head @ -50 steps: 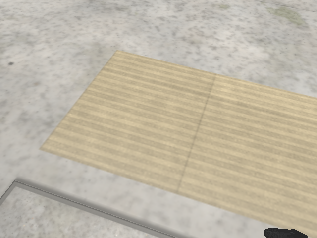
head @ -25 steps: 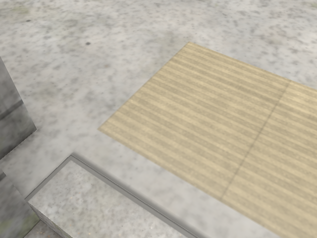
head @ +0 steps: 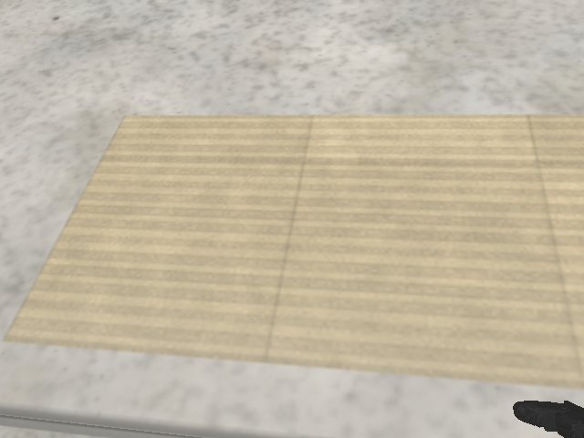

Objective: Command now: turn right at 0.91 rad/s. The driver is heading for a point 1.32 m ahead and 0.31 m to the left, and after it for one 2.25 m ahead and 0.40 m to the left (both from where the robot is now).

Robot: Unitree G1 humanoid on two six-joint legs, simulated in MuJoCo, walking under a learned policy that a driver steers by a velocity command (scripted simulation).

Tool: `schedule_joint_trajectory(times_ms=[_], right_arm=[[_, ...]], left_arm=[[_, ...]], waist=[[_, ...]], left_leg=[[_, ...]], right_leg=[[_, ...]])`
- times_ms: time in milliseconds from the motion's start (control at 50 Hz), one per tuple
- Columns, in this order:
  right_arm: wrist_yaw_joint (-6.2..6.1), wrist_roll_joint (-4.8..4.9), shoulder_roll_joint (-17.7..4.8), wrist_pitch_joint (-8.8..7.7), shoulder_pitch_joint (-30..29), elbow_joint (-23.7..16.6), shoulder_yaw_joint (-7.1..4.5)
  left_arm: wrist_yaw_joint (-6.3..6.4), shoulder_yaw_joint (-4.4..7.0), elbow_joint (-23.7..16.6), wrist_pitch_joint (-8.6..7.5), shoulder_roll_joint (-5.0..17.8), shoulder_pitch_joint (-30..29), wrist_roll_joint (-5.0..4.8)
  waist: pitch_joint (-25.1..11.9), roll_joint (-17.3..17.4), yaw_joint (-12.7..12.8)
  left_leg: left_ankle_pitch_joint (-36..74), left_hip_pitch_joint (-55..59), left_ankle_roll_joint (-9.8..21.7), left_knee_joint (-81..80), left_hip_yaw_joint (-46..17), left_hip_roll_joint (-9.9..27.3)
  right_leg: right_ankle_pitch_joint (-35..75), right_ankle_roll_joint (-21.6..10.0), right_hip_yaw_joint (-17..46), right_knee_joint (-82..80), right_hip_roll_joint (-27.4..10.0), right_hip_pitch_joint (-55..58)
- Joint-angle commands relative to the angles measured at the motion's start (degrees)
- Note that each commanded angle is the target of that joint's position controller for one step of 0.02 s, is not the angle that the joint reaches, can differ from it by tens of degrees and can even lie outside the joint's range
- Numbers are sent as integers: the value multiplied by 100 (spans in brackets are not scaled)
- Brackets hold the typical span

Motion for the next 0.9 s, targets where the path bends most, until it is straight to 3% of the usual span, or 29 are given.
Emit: schedule_joint_trajectory(times_ms=[20,100,140,180,200,220,240,300,360,380,400,420,440,460,480,500,520,560,620,680,700,760,780,800,820,840,860,880,900], right_arm=[[-34,-121,68,-180,-384,-855,155],[-32,6,57,-135,266,-548,284],[-24,111,267,-81,522,-367,372],[35,121,482,-37,606,-138,418],[27,138,561,-4,277,-218,441],[-24,148,500,49,320,-178,358],[-83,208,235,75,352,-262,252],[-32,296,-98,8,594,-176,110],[69,208,-103,-26,838,-1,54],[88,175,-209,-41,936,4,5],[79,151,-495,-98,1164,-36,-98],[30,84,-733,-97,1407,-204,-175],[-15,-133,-764,-76,1566,-399,-166],[-93,-297,-749,-64,1570,-469,-152],[-181,-269,-727,-41,1287,-535,-139],[-247,-136,-725,35,1044,-606,-157],[-272,-18,-676,82,868,-696,-117],[-325,14,-610,193,848,-776,-86],[-335,42,-580,167,678,-917,-90],[-285,120,-564,258,243,-1089,-136],[-284,62,-566,308,35,-1151,-152],[-283,67,-588,308,7,-1165,-188],[-278,128,-596,314,167,-1088,-216],[-265,260,-617,298,391,-935,-277],[-230,335,-436,314,194,-1038,-270],[-124,298,-188,300,580,-866,-242],[11,204,-106,236,1032,-740,-232],[133,188,-416,47,1527,-530,-327],[162,261,-589,-28,1564,-565,-318]], left_arm=[[207,250,-773,13,955,-1032,-6],[334,16,-787,-20,554,-846,87],[296,-125,-565,-31,255,-693,124],[176,-158,-406,-116,1,-858,143],[153,-129,-319,-121,19,-727,134],[138,-76,-256,-177,210,-670,306],[129,-12,-357,-224,399,-889,374],[165,87,-401,-75,567,-913,228],[233,144,-269,-16,609,-796,9],[202,177,-215,-77,591,-761,16],[161,165,-248,-163,418,-841,94],[154,112,-215,-236,234,-1020,57],[128,71,-142,-286,145,-1456,-106],[65,43,-46,-310,8,-1421,-128],[17,32,-57,-322,-28,-1423,-112],[-5,17,-144,-369,-23,-1550,-26],[-2,6,-320,-388,76,-1622,12],[-30,-53,-539,-425,80,-1613,7],[-60,-107,-606,-416,146,-1258,-3],[-19,-171,-570,-300,64,-967,5],[0,-174,-487,-274,-4,-851,20],[46,-36,-346,-209,98,-449,-48],[69,50,-272,-186,210,-403,-86],[132,107,-304,-216,167,-183,-170],[94,202,-52,-257,443,-243,-179],[80,249,94,-245,535,-658,-128],[107,270,36,-196,765,-843,82],[184,307,-235,-195,741,-861,259],[206,306,-495,-294,942,-864,349]], waist=[[-220,-1311,-461],[-814,-853,-319],[-728,-799,-280],[-525,-816,-248],[-326,-1017,-61],[-343,-1440,34],[-278,-1605,54],[-192,-1466,157],[-111,-837,62],[-228,-481,41],[-585,220,-32],[-993,1023,-348],[-1177,1382,-814],[-1442,851,-803],[-1311,351,-643],[-1030,-246,-508],[-859,-477,-378],[-697,-223,-302],[-539,-17,-164],[-339,175,3],[-468,357,12],[-710,943,-7],[-661,1082,-109],[-592,1315,-65],[-297,622,-152],[-279,38,-588],[-559,-1087,-890],[-804,-1588,-794],[-1008,-2165,-669]], left_leg=[[518,-1217,-3,1154,-337,-401],[819,-1279,-1,1341,-102,-252],[913,-932,43,510,-37,-70],[1131,183,202,-1479,311,100],[784,573,257,-2397,563,26],[670,850,311,-2253,581,-16],[220,901,308,-2527,401,24],[-365,859,362,-3992,473,-54],[993,1211,631,-5554,386,-86],[2466,1549,763,-5501,-18,70],[4520,2340,1211,-5173,-995,519],[5113,2981,2094,-5652,-2449,1355],[5358,3449,2866,-6189,-3538,1898],[4918,3481,2943,-6156,-3529,1787],[4453,3337,2769,-6009,-3294,1571],[3561,3214,2492,-6067,-2994,1208],[2882,3204,2277,-6067,-2674,890],[2339,3245,2231,-6238,-2601,610],[2572,2950,2179,-6262,-2527,462],[2552,1976,1863,-6270,-2183,148],[2560,1690,1801,-6308,-2272,129],[1710,1501,1575,-6437,-2822,316],[1576,1698,1483,-6458,-3038,349],[1287,2106,1236,-6210,-3209,300],[908,2358,1000,-5798,-2854,-64],[181,2047,905,-4521,-2145,-508],[-1055,692,693,-2839,-1351,-1135],[-1719,-49,284,-1235,-1477,-1442],[-1768,-378,-81,342,-1138,-1005]], right_leg=[[3316,-1304,2579,-1850,-1094,931],[3907,-1257,1953,-1686,-1305,1662],[3286,-1136,1522,-1817,-1149,1509],[2673,-796,809,-2076,-858,800],[2251,-755,720,-2322,-845,571],[2479,-964,1052,-2455,-1131,477],[2757,-1127,1119,-2366,-1343,603],[4416,-1228,1109,-2039,-1646,1466],[4345,-830,685,-1515,-1350,1687],[3670,-602,395,-1143,-1050,1419],[2656,-163,-137,-339,-484,626],[856,406,-517,962,73,-315],[-920,788,-309,2704,570,-1266],[-940,926,162,4428,482,-1594],[-643,948,303,5689,464,-1993],[-170,940,356,6367,429,-2334],[293,945,314,6189,326,-2510],[506,962,275,6649,334,-2704],[651,923,136,6190,251,-2479],[850,831,-188,3812,155,-1465],[938,765,-247,3474,225,-1017],[-37,587,-92,1097,235,51],[-44,591,-33,252,212,185],[-860,426,469,-1021,119,167],[721,465,263,-2349,-35,351],[1701,442,412,-2917,-393,824],[5674,109,998,-2023,-1335,1851],[8861,-544,1649,-1554,-2293,1838],[6217,-1477,2827,-2145,-2946,1301]])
